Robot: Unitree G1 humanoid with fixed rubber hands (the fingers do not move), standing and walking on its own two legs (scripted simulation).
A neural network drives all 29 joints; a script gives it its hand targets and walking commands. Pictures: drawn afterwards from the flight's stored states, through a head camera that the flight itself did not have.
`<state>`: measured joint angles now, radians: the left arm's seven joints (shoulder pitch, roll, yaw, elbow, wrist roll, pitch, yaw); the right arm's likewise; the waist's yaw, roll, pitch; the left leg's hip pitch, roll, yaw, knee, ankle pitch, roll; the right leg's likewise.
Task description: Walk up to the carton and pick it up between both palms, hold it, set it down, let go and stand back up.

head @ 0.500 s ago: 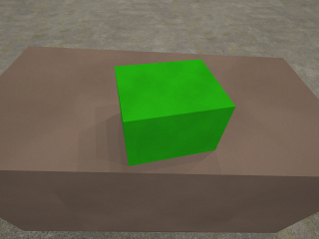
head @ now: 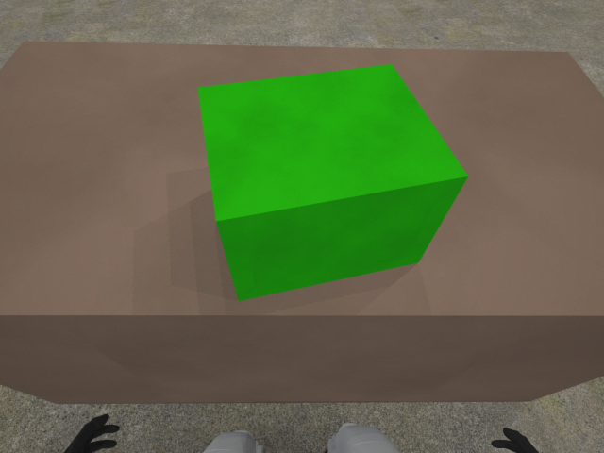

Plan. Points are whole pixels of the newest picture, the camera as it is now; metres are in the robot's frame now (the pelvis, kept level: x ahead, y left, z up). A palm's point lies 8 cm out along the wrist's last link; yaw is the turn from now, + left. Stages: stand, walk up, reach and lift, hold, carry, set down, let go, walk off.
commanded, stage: walk up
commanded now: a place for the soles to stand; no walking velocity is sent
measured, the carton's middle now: (316, 181) +0.47 -0.04 +0.05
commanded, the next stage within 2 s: reach and lift in 0.68 s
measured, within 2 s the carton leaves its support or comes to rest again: neither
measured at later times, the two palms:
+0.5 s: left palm out of the picture +0.10 +0.30 -0.10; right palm out of the picture +0.08 -0.32 -0.08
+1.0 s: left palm (103, 423) +0.18 +0.25 -0.07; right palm (528, 428) +0.15 -0.30 -0.08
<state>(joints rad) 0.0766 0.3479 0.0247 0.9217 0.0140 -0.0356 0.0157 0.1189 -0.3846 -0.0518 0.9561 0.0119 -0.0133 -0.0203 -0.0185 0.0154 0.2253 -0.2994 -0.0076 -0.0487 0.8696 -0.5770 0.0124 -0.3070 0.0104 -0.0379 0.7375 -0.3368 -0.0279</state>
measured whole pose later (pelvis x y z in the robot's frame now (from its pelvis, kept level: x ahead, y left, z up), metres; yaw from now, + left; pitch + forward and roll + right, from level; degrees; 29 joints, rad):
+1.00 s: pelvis -0.01 -0.01 +0.00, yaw +0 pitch -5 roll +0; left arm 0.06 0.26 0.09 0.33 0.08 0.48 0.04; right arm 0.03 -0.32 -0.12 0.80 0.00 -0.10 0.11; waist -0.01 -0.04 0.24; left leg -0.29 0.07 0.03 0.72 -0.34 -0.05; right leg -0.32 0.01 -0.05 0.72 -0.31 -0.04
